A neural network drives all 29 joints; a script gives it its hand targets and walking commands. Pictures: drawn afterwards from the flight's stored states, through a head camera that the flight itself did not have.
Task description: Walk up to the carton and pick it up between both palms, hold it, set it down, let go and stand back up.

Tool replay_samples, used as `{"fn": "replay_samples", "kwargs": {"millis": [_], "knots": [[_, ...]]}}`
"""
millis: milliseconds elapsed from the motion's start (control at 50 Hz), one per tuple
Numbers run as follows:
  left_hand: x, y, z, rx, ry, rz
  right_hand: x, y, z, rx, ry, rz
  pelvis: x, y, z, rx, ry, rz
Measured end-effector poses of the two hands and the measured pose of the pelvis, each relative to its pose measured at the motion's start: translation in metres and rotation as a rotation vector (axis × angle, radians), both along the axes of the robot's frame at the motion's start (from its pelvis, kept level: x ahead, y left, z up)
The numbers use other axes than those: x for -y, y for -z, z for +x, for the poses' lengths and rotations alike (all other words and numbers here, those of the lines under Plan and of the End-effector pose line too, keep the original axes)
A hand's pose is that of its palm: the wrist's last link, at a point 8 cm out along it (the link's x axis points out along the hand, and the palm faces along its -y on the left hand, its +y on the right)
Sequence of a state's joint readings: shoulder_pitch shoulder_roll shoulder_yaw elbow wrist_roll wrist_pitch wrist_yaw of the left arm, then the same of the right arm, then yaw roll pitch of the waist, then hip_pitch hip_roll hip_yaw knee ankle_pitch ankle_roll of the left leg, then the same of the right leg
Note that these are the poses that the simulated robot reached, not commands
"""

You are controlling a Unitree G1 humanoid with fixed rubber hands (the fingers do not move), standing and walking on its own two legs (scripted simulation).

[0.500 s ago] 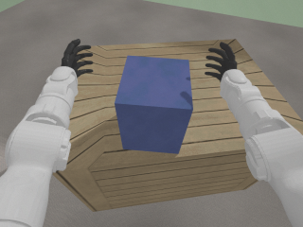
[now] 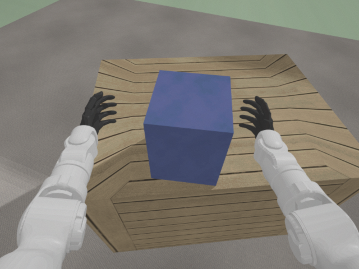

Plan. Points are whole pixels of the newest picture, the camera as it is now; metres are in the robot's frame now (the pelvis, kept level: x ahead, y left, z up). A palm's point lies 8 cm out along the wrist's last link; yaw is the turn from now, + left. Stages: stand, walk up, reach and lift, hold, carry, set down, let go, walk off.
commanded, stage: set down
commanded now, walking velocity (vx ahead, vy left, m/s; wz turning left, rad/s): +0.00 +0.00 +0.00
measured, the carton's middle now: (188, 129) +0.49 +0.01 -0.01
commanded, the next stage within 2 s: none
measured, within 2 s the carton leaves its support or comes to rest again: neither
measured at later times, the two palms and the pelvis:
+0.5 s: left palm (90, 162) +0.35 +0.24 +0.04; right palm (261, 166) +0.34 -0.16 +0.04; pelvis +0.01 +0.01 +0.00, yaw +0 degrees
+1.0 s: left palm (82, 203) +0.27 +0.25 -0.02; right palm (264, 204) +0.28 -0.17 -0.02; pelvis +0.02 +0.01 +0.00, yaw +0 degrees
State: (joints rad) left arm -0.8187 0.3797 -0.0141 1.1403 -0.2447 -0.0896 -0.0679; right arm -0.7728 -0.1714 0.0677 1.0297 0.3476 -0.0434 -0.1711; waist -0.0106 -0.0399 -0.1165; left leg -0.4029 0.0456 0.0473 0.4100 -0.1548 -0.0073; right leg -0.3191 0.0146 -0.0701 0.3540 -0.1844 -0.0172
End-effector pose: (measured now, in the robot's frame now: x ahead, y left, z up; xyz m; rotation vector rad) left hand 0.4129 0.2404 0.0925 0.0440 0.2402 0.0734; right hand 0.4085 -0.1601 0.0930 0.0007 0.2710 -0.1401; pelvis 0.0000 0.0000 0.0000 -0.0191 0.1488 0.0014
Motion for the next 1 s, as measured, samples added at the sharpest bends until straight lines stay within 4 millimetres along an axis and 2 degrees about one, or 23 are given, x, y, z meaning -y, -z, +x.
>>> {"fn": "replay_samples", "kwargs": {"millis": [320,620,1000], "knots": [[0.000,0.034,-0.040,0.003,0.011,-0.002,-0.004,0.035,-0.038,0.008,0.013,0.027,-0.004,-0.001,0.006,0.075,-0.001,0.001],[-0.003,0.071,-0.084,-0.013,0.015,0.003,0.001,0.072,-0.080,0.011,0.021,0.034,-0.006,-0.001,0.015,0.111,-0.003,0.002],[-0.012,0.110,-0.143,-0.051,0.004,0.005,0.006,0.111,-0.132,-0.022,0.021,0.028,-0.006,0.002,0.019,0.131,-0.007,0.003]]}}
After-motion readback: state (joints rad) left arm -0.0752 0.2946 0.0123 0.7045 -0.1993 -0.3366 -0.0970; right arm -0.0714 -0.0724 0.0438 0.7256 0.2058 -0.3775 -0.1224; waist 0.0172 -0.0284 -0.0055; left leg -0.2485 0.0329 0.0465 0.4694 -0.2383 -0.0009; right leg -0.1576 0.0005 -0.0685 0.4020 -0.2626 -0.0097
